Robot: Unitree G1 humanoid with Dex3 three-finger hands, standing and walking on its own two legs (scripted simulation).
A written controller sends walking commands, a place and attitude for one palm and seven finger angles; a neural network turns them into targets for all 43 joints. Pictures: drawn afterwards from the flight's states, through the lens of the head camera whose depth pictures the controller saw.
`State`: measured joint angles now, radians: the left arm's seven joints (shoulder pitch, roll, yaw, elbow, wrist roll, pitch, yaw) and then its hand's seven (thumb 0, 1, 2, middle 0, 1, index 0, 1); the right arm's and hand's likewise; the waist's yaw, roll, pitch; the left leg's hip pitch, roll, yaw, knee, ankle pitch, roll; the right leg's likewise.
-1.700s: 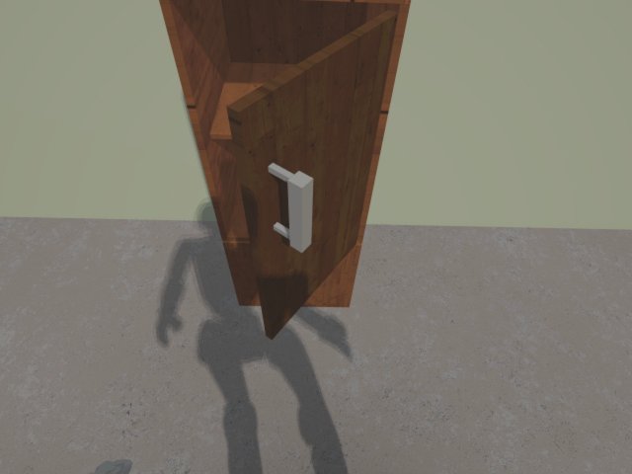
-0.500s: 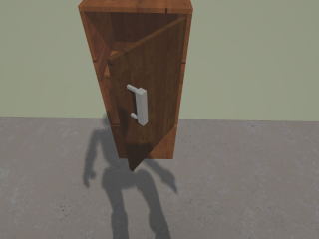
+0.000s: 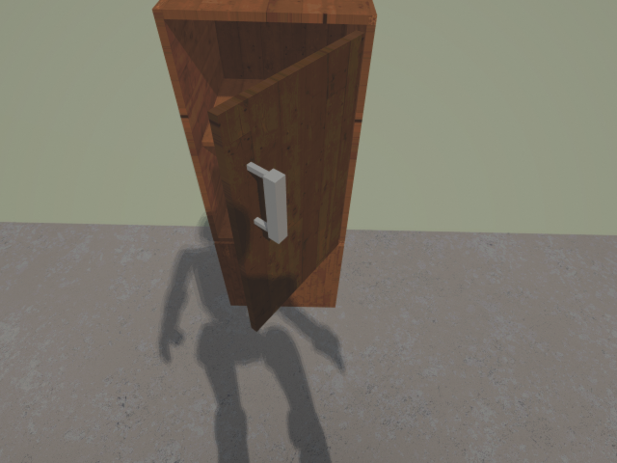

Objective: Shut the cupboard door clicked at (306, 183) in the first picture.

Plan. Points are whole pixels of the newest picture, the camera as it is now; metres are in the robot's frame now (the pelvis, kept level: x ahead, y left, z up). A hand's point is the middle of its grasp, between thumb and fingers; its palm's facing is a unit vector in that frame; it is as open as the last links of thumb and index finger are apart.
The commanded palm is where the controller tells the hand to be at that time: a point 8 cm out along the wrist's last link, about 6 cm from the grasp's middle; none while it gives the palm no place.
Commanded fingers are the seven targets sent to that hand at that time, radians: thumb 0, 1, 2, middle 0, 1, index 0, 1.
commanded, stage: look at it before walking up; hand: left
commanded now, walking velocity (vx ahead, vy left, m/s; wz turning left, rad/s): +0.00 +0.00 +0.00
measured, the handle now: (266, 203) +0.49 +0.10 +0.05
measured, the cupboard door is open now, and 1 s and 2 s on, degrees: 53 53 53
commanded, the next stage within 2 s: walk to a spot facing it in 0.14 s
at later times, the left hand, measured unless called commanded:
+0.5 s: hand out of the picture +0.06 +0.22 -0.18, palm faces -0.08 -0.96 -0.28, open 7.4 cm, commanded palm none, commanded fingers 0.00 0.90 0.90 -0.20 -0.30 -0.20 -0.30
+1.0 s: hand out of the picture +0.06 +0.14 -0.16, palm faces -0.27 -0.93 -0.26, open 7.4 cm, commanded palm none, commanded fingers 0.00 0.90 0.90 -0.20 -0.30 -0.20 -0.30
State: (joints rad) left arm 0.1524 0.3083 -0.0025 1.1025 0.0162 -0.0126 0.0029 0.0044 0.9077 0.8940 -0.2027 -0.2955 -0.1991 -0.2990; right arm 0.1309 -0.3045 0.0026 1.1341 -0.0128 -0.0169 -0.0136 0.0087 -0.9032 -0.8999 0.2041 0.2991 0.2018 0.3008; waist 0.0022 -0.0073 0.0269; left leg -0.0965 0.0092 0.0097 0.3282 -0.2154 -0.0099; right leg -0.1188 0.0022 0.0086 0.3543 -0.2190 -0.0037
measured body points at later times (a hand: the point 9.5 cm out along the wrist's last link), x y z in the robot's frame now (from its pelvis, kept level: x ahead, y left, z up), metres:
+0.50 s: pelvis -0.01 +0.00 -0.01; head +0.02 +0.00 +0.44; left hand +0.07 +0.27 -0.15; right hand +0.06 -0.27 -0.15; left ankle -0.02 +0.12 -0.75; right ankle -0.02 -0.12 -0.75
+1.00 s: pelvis -0.03 -0.04 -0.01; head +0.00 -0.08 +0.44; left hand +0.07 +0.18 -0.14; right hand -0.02 -0.32 -0.16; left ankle +0.02 +0.13 -0.66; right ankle -0.03 -0.10 -0.75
